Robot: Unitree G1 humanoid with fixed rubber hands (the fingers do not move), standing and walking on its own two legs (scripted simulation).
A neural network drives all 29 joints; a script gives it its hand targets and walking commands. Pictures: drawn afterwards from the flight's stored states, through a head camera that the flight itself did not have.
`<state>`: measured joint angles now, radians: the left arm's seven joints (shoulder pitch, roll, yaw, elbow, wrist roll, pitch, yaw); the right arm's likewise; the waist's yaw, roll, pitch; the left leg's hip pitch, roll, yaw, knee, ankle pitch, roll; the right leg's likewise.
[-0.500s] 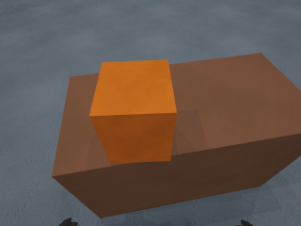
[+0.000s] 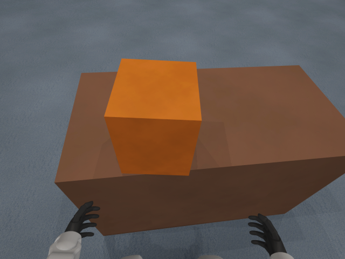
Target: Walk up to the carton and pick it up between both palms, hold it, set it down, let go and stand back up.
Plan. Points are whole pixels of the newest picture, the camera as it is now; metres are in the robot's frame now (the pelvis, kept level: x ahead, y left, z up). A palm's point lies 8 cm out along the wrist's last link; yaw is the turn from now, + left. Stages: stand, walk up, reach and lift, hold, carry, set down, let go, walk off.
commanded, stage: reach and lift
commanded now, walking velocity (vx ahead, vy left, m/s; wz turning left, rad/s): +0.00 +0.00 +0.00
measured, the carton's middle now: (157, 120) +0.46 +0.05 +0.03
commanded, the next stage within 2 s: none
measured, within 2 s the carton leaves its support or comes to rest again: neither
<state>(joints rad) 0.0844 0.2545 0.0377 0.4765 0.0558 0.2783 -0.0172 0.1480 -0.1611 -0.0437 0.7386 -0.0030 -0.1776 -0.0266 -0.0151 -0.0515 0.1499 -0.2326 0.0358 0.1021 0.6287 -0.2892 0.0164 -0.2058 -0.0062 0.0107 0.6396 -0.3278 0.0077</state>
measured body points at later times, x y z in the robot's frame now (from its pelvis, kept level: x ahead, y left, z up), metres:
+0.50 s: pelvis +0.00 +0.00 +0.01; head +0.00 +0.01 +0.46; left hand +0.20 +0.26 -0.04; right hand +0.19 -0.19 -0.05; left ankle +0.04 +0.11 -0.72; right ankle +0.02 -0.12 -0.72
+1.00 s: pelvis +0.04 +0.01 +0.02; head +0.03 +0.03 +0.47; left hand +0.21 +0.27 -0.01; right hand +0.23 -0.16 -0.02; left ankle +0.04 +0.11 -0.72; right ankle +0.02 -0.12 -0.72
